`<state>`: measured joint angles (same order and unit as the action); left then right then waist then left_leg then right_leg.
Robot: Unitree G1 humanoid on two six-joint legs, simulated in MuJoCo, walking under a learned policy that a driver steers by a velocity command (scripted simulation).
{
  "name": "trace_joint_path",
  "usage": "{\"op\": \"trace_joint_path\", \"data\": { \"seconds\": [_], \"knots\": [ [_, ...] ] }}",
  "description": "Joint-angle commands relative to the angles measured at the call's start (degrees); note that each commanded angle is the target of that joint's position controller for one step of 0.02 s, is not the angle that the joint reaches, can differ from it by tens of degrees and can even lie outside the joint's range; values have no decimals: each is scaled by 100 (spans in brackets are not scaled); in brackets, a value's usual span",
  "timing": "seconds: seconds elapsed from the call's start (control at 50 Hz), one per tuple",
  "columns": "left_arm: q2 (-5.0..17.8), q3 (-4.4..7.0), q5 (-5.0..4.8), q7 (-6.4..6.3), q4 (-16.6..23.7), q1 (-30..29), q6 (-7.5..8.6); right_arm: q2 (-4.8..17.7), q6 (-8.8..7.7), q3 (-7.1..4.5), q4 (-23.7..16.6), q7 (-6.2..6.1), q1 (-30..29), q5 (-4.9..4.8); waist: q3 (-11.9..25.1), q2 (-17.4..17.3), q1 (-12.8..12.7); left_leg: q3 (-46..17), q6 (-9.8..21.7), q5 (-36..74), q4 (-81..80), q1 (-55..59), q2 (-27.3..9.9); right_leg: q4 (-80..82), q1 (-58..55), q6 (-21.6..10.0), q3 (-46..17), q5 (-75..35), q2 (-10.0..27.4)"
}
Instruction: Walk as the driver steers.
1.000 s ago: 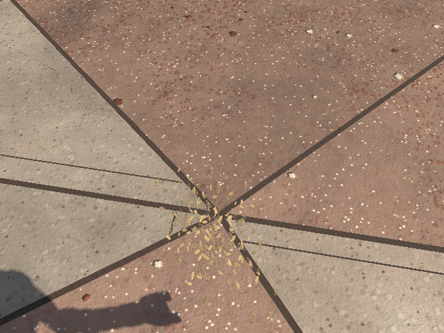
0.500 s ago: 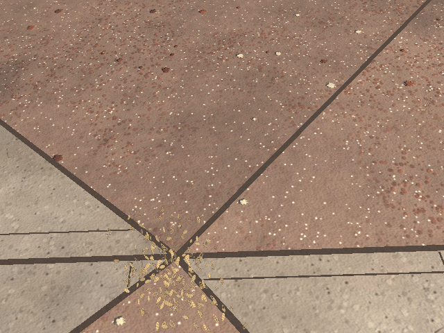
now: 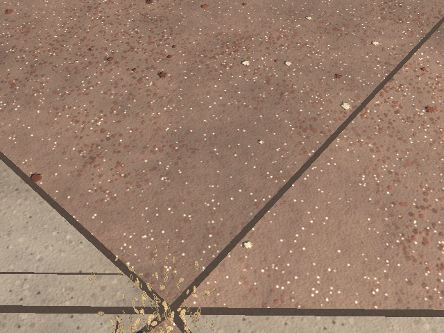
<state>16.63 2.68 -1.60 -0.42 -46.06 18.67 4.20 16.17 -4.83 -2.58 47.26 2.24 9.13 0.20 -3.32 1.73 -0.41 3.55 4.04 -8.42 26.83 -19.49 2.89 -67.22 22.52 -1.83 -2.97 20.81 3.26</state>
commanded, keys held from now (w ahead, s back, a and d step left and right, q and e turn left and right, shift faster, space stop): w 0.46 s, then w+q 0.54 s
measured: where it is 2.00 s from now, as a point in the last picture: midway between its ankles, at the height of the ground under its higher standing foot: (174, 169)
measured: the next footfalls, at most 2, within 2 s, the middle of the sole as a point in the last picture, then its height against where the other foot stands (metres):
right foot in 0.38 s outside the picture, level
left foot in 0.92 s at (197, 258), level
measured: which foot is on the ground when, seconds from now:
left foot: down 0.00-0.40, up 0.42-0.90, down 0.92-1.00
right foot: up 0.00-0.36, down 0.38-0.94, up 0.96-1.00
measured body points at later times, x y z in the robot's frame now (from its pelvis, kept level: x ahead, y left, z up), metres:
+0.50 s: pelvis +0.30 -0.06 +0.00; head +0.33 -0.08 +0.45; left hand +0.44 +0.20 -0.10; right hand +0.35 -0.34 -0.14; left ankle +0.18 +0.08 -0.64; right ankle +0.37 -0.15 -0.73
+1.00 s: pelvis +0.58 +0.01 -0.01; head +0.62 +0.03 +0.43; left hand +0.58 +0.30 -0.14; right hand +0.81 -0.21 -0.11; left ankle +0.65 +0.09 -0.73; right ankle +0.44 -0.17 -0.64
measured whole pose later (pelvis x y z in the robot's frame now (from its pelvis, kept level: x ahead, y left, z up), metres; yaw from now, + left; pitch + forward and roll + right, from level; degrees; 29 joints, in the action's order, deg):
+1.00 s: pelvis +0.58 +0.01 -0.01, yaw +15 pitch +2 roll -1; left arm 16.6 3.1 -0.9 -0.5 -48.0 15.3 4.5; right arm 17.1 -3.0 -4.1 41.2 2.4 7.6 -1.2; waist -3.7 -0.2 -0.7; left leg 1.6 5.9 -10.4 35.5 -26.9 3.6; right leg -64.2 12.9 0.6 1.4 27.8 2.0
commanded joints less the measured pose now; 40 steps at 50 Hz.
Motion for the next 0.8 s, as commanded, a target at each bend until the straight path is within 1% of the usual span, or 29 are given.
{"op": "trace_joint_path", "data": {
  "seconds": [0.02, 0.04, 0.06, 0.1, 0.12, 0.16, 0.18, 0.22, 0.26, 0.3, 0.32, 0.34, 0.36, 0.38, 0.4, 0.42, 0.44, 0.46, 0.48, 0.5, 0.52, 0.54, 0.56, 0.6, 0.64, 0.68, 0.7, 0.74, 0.8],
  "knots": [
    [478, 158, 50, -36, 302, 301, -10, 591, -138, -142, -247, -17, -2, 43, 437, -681, -89, -1863, 1011, -306, -1867, 731, -1509, 84, 869, 39, -203, -480, 555],
    [428, 147, 70, -46, 320, 250, -59, 624, -171, -150, -196, -21, 22, 14, 335, -667, -125, -1665, 1054, -143, -1988, 563, -1497, 261, 918, 105, -163, -569, 595],
    [425, 142, 104, -60, 393, 70, -80, 682, -191, -162, -152, -38, 68, -2, 213, -625, -114, -1509, 1087, 4, -2092, 493, -1480, 500, 1081, 184, -134, -775, 623],
    [417, 129, 154, -67, 540, -373, -53, 787, -190, -185, -75, -95, 238, -14, 65, -501, -5, -1273, 1083, 331, -2176, 631, -1434, 1154, 1439, 309, -103, -1424, 667],
    [383, 113, 159, -51, 584, -569, -22, 818, -174, -188, -51, -122, 306, -30, 38, -444, 56, -1111, 1016, 483, -2171, 714, -1359, 1579, 1474, 332, -62, -1790, 643],
    [261, 58, 145, 1, 674, -998, 51, 891, -136, -193, -9, -161, 466, -62, -13, -391, 224, -796, 868, 702, -2141, 791, -1205, 2485, 1291, 334, 101, -2434, 493],
    [208, 31, 129, 34, 724, -1231, 79, 945, -118, -201, 35, -173, 605, -82, -37, -367, 330, -709, 827, 702, -2131, 850, -1189, 2836, 1176, 338, 204, -2653, 400],
    [193, 8, 81, 104, 833, -1593, 113, 1029, -65, -215, 148, -179, 907, -121, -88, -367, 500, -726, 818, 639, -2041, 1155, -1312, 3260, 1133, 331, 263, -2804, 288],
    [258, 12, 54, 176, 950, -1841, 137, 1051, 18, -226, 243, -186, 1097, -144, -145, -392, 560, -798, 789, 730, -1849, 1634, -1508, 3563, 1284, 237, 220, -2634, 228],
    [371, 41, 61, 238, 1035, -1900, 154, 1102, 105, -255, 301, -210, 1156, -157, -113, -450, 470, -895, 695, 1063, -1563, 2096, -1721, 3764, 1303, 80, 177, -2174, 163],
    [442, 66, 61, 256, 1025, -1783, 157, 1133, 143, -270, 312, -225, 1138, -157, -35, -512, 366, -916, 634, 1404, -1374, 2267, -1782, 3819, 1142, 0, 199, -1926, 110],
    [551, 115, 67, 259, 967, -1499, 160, 1175, 175, -283, 298, -237, 1053, -154, 146, -588, 173, -865, 559, 2166, -1005, 2364, -1752, 3876, 726, -101, 304, -1698, -19],
    [723, 221, 83, 239, 778, -823, 161, 1139, 215, -265, 275, -243, 928, -143, 570, -551, -228, -654, 429, 3029, -153, 2273, -1526, 4039, -209, -259, 490, -1720, -207],
    [1034, 359, 112, 185, 527, 128, 143, 898, 224, -163, 202, -255, 969, -68, 1337, -373, -616, -420, 243, 2751, 1152, 1622, -1212, 3835, -1749, -489, 273, -1826, 41],
    [1660, 502, 224, 155, 440, 738, 112, 311, 119, 26, 30, -214, 1622, -22, 2265, 807, -468, -106, -176, 757, 3439, -681, -403, 3838, -4129, -1342, -2133, -1111, 1536],
    [1345, 426, 143, 173, 389, 946, 94, 316, -13, 56, 108, -181, 1585, -67, 2655, 1381, -562, -789, -245, -2406, 4448, -1762, 76, 4806, -4594, -1660, -3935, -382, 1987],
    [976, 290, 121, 173, 424, 619, 101, 882, -97, -92, -22, -135, 1083, -234, 1877, 887, -604, -1052, -141, -2250, 4887, -2333, -303, 4948, -4095, -1376, -3332, 12, 1805],
    [846, 241, 131, 160, 500, 188, 93, 915, -142, -92, -163, -125, 639, -285, 1223, 553, -484, -842, -84, -1749, 4741, -2409, -607, 5043, -3287, -1223, -2544, -379, 1601],
    [699, 197, 171, 166, 524, -164, 96, 862, -135, -95, -172, -137, 459, -212, 783, 183, -326, -774, -101, -1328, 4392, -2249, -822, 5231, -2527, -1145, -1925, -903, 1403],
    [541, 155, 209, 166, 547, -389, 137, 822, -71, -132, -129, -146, 523, -177, 607, 261, -134, -837, -130, -1007, 4069, -1908, -1014, 5419, -2022, -1057, -1485, -1299, 1236],
    [480, 145, 227, 174, 532, -516, 174, 720, 18, -126, -59, -145, 676, -186, 548, 339, -10, -860, -181, -824, 3951, -1602, -1075, 5612, -1704, -1026, -1184, -1457, 1123],
    [482, 157, 217, 177, 483, -543, 223, 592, 99, -109, -3, -155, 791, -194, 507, 348, 53, -862, -238, -711, 3874, -1474, -1071, 5762, -1511, -1047, -912, -1658, 1085],
    [522, 175, 220, 170, 423, -545, 264, 510, 164, -100, -3, -171, 794, -197, 414, 314, 95, -901, -296, -584, 3770, -1504, -1066, 5883, -1376, -1061, -649, -1856, 1079],
    [604, 213, 261, 129, 308, -484, 300, 470, 223, -109, -105, -200, 546, -180, 212, 204, 74, -1038, -400, -131, 3359, -1828, -1031, 6042, -1361, -1057, -226, -2163, 1068],
    [640, 226, 265, 81, 225, -444, 289, 439, 204, -117, -193, -182, 313, -145, 133, 161, 25, -1047, -450, 538, 2703, -1984, -961, 6103, -1493, -960, 203, -2351, 980],
    [685, 228, 245, 40, 191, -484, 273, 363, 163, -93, -288, -119, 10, -125, 57, 161, -70, -811, -443, 1196, 1917, -1796, -898, 6164, -1494, -819, 642, -2392, 841],
    [723, 236, 233, 18, 153, -427, 264, 305, 150, -68, -360, -85, -202, -115, -2, 127, -162, -655, -429, 1405, 1610, -1718, -872, 6203, -1524, -781, 786, -2374, 842],
    [797, 263, 200, -13, 23, -198, 221, 213, 139, -24, -533, -25, -583, -109, -126, 41, -338, -500, -368, 1541, 1188, -1762, -838, 6179, -1830, -762, 942, -2439, 969],
    [874, 313, 121, -31, -130, 6, 80, 242, 143, -27, -797, 73, -922, -121, -225, 17, -419, -365, -198, 1099, 834, -2092, -781, 5855, -2623, -702, 1081, -2885, 1215]
  ]
}}
Velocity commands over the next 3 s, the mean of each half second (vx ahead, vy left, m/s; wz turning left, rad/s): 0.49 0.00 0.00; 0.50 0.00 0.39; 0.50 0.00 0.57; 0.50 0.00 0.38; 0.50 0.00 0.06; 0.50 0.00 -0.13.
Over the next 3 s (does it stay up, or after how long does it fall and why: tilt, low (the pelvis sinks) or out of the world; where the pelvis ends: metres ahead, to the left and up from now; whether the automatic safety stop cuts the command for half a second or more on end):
stays up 1.46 0.63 -0.01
